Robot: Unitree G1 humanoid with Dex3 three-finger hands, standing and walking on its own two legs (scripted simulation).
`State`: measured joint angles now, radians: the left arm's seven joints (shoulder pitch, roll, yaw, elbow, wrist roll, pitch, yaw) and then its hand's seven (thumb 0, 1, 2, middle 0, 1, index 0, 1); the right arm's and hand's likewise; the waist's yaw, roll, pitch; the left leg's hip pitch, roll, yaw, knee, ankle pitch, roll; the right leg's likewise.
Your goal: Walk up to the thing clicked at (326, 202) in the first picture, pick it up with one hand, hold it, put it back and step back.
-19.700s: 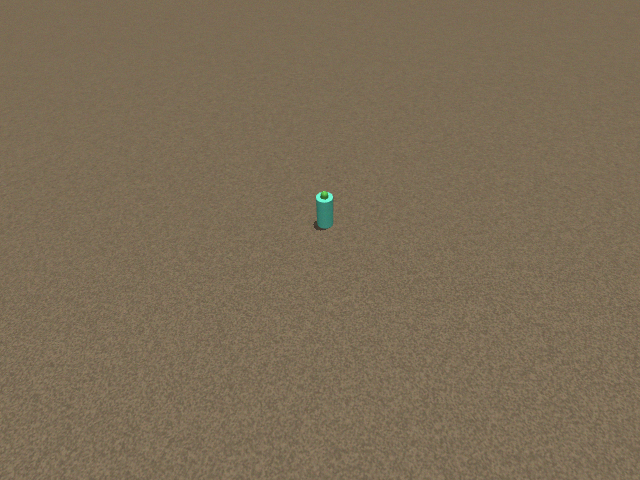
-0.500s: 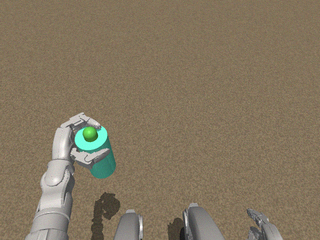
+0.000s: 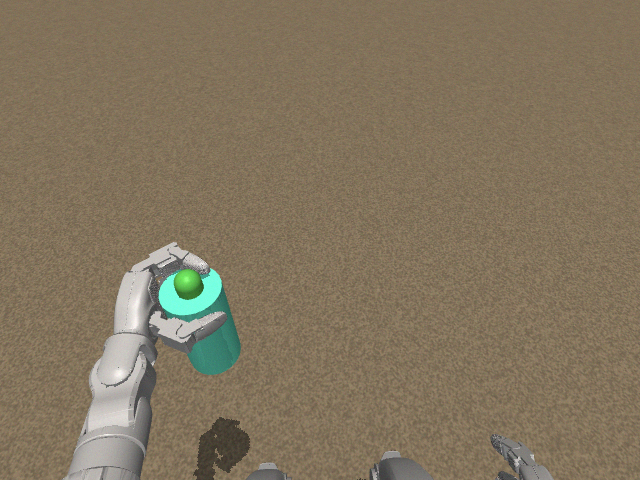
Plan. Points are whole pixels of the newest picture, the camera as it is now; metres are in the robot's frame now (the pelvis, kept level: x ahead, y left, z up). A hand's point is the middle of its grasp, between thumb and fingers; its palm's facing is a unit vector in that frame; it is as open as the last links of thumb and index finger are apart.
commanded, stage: lift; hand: left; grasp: from the side
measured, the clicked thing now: (202, 317) +0.36 +0.17 -0.03
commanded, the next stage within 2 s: hold in 0.40 s
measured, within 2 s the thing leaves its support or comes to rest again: neither
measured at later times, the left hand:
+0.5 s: hand (188, 289) +0.36 +0.17 +0.05, palm faces -0.08 -1.00 +0.01, open 8.9 cm
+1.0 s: hand (189, 297) +0.34 +0.16 +0.06, palm faces -0.05 -1.00 +0.00, open 8.9 cm
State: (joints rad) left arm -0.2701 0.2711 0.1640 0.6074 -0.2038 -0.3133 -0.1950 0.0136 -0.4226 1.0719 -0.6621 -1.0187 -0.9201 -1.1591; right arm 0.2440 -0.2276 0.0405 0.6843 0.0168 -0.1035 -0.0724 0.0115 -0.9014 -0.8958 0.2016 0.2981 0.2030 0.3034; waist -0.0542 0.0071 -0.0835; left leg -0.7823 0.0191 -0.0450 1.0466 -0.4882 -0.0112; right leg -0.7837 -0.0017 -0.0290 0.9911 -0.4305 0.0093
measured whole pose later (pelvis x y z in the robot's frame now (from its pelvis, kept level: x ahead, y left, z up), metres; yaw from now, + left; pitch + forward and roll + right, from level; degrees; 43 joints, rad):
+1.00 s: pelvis +0.01 +0.00 +0.03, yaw +0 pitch +7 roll -1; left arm -0.15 0.24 0.15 0.51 -0.21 -0.30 -0.22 0.01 -0.37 1.01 -0.63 -1.04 -0.90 -1.17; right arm 0.26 -0.23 0.02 0.69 0.01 -0.08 -0.10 0.01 -0.91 -0.90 0.20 0.30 0.20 0.30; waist -0.04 0.01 -0.04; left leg -0.54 0.02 -0.03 0.86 -0.43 -0.02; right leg -0.55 0.00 -0.02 0.82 -0.38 0.00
